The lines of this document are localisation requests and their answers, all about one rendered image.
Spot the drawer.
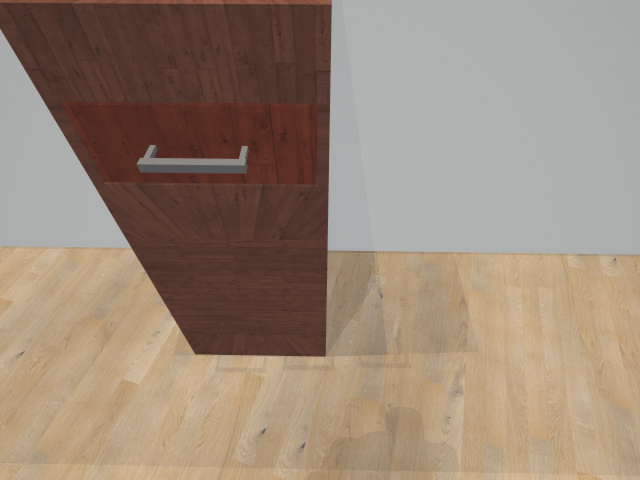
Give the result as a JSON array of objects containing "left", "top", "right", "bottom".
[{"left": 62, "top": 101, "right": 317, "bottom": 184}]

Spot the cabinet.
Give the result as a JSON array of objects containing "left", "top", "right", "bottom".
[{"left": 0, "top": 0, "right": 332, "bottom": 357}]

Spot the handle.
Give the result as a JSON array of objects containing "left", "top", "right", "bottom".
[{"left": 137, "top": 145, "right": 249, "bottom": 174}]

